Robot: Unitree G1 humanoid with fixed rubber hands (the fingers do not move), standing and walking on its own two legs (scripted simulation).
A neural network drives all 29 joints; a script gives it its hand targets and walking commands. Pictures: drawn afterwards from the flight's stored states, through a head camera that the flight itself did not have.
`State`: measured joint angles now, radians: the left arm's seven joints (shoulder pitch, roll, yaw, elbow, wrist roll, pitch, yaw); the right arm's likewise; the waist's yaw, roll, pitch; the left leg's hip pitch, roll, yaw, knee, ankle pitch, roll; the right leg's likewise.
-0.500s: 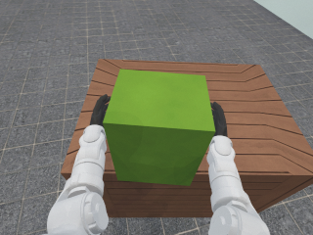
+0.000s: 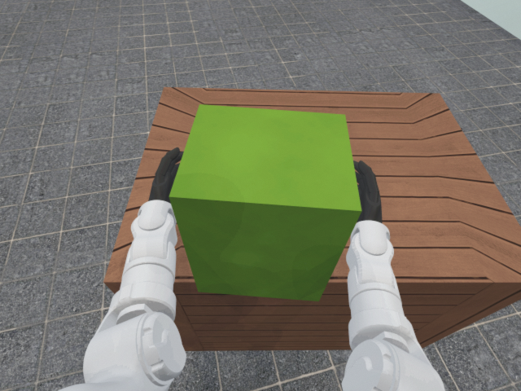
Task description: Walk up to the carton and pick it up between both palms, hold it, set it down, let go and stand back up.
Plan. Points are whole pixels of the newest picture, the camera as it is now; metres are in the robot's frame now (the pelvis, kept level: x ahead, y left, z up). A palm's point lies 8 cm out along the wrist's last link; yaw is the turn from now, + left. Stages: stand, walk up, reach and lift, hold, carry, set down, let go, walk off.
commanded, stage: set down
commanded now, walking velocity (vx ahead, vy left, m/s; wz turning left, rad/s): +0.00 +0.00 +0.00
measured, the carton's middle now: (264, 211) +0.41 +0.01 +0.01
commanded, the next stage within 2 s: none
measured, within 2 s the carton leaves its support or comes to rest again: neither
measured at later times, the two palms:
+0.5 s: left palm (162, 204) +0.40 +0.19 +0.03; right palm (367, 220) +0.40 -0.16 +0.02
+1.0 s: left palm (153, 189) +0.40 +0.19 +0.08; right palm (400, 199) +0.39 -0.20 +0.08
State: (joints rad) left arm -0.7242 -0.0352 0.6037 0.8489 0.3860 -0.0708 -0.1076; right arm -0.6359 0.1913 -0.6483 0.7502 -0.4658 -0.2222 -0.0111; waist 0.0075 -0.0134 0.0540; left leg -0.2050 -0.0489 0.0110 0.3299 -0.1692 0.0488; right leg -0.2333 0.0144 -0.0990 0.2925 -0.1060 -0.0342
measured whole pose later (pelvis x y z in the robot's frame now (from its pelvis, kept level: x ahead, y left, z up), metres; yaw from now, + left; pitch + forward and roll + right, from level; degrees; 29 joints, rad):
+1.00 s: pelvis -0.02 -0.01 -0.02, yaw -1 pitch +10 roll -1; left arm -0.78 0.30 -0.03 0.98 -0.30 0.05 0.06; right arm -0.74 -0.22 -0.03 0.93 0.30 0.03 -0.08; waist 0.01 -0.02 -0.14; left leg -0.49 -0.01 0.02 0.55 -0.24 0.02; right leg -0.50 0.04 -0.11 0.46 -0.14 -0.07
